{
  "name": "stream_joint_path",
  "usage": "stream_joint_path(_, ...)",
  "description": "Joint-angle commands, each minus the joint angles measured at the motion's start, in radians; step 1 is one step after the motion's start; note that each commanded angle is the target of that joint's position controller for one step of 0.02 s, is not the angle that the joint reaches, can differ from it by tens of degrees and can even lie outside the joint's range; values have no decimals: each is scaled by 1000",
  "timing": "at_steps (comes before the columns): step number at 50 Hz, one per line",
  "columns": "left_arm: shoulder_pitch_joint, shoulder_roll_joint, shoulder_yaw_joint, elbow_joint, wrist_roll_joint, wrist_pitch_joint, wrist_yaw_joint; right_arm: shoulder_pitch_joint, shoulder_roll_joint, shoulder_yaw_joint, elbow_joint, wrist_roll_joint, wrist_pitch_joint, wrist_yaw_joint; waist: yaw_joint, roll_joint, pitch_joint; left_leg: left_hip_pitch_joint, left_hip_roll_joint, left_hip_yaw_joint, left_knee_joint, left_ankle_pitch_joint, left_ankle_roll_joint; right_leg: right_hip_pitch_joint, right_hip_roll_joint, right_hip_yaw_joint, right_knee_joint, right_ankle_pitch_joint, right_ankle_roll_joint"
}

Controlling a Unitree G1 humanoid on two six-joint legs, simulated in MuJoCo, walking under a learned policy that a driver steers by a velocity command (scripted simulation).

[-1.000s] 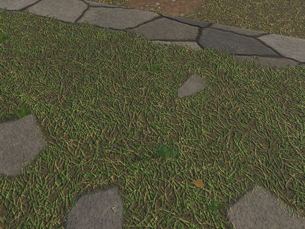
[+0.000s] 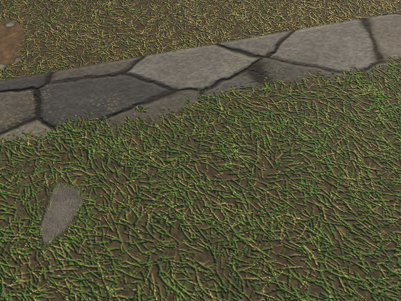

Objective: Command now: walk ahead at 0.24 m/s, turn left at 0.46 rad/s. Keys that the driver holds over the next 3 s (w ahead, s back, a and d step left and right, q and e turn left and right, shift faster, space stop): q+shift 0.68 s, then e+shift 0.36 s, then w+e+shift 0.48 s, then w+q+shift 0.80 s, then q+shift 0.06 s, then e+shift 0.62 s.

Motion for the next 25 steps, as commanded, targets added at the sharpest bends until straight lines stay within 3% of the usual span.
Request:
stream_joint_path(1, 84, 73, 17, -102, 5, -5, 16, -22, -106, -21, -80, 4, -12, -10, 89, 8, -170, 168, 274, -344, -95, 622, 216, -104, -55, 25, -148, 21, 19)
stream_joint_path(3, 28, 54, 6, -137, -2, 9, 29, -25, -155, -35, -97, 0, 9, -27, 95, 33, -175, 55, 236, -311, -84, 657, 202, -42, -23, -17, -357, 55, 46)
stream_joint_path(5, -23, 62, 5, -157, -10, 28, 37, -2, -196, -51, -113, 10, 42, -45, 84, 62, -234, 18, 212, -322, -62, 580, 161, 41, 21, -22, -477, 173, 64)
stream_joint_path(8, -112, 83, 11, -194, -19, 50, 41, 20, -188, -57, -134, 34, 83, -65, 59, 95, -238, 21, 182, -387, -32, 305, 94, 55, 52, 9, -599, 266, 80)
stream_joint_path(11, -165, 103, 20, -220, -32, 45, 34, 22, -166, -62, -168, 29, 118, -85, 42, 144, -194, 67, 177, -491, -10, 61, 59, 59, 53, 51, -745, 254, 81)
stream_joint_path(13, -118, 123, 34, -206, -39, 26, 23, -17, -147, -63, -205, 30, 132, -92, 68, 182, -173, 76, 160, -534, 44, 12, 28, 142, 24, 51, -914, 309, 56)
stream_joint_path(14, -71, 134, 43, -190, -36, 19, 20, -13, -111, -55, -219, 33, 138, -90, 74, 156, -190, 44, 119, -511, 126, -107, -4, 250, -44, 52, -1019, 395, 22)
stream_joint_path(15, -60, 165, 49, -197, -19, 23, 25, 87, -35, -35, -209, 23, 146, -87, 19, -9, -272, -58, 30, -388, 356, -481, -45, 424, -259, 224, -1003, 482, -79)
stream_joint_path(16, -90, 184, 49, -218, 25, 39, 24, 154, -51, -38, -239, 25, 141, -82, -39, -218, -274, -225, -52, -241, 530, -672, -84, 457, -429, 456, -1021, 617, -226)
stream_joint_path(17, -107, 153, 53, -223, 23, 41, 21, 172, -146, -57, -240, 13, 132, -71, -47, -252, -266, -299, 51, -184, 707, -602, -130, 426, -494, 526, -1048, 554, -293)
stream_joint_path(18, -137, 98, 42, -239, 9, 42, 23, 142, -209, -78, -220, 17, 138, -68, -25, -153, -219, -308, 94, -159, 784, -509, -161, 375, -421, 382, -1036, 484, -271)
stream_joint_path(19, -154, 83, 38, -243, 1, 49, 26, 128, -211, -85, -207, 17, 151, -69, -22, -82, -192, -302, 110, -142, 836, -436, -180, 329, -343, 263, -1021, 420, -228)
stream_joint_path(20, -162, 91, 38, -242, -6, 54, 29, 125, -190, -82, -210, 14, 163, -70, -20, -63, -174, -299, 120, -115, 898, -385, -194, 284, -303, 190, -1021, 417, -213)
stream_joint_path(23, -113, 118, 44, -218, 1, 65, 38, 52, -109, -55, -267, 22, 163, -55, 18, -101, -142, -324, 165, -29, 865, -305, -217, 257, -264, 44, -1053, 481, -231)
stream_joint_path(25, -64, 136, 53, -200, 6, 72, 43, -8, -98, -48, -304, 22, 159, -48, 51, -116, -165, -350, 195, -20, 801, -294, -226, 328, -296, 19, -1054, 519, -259)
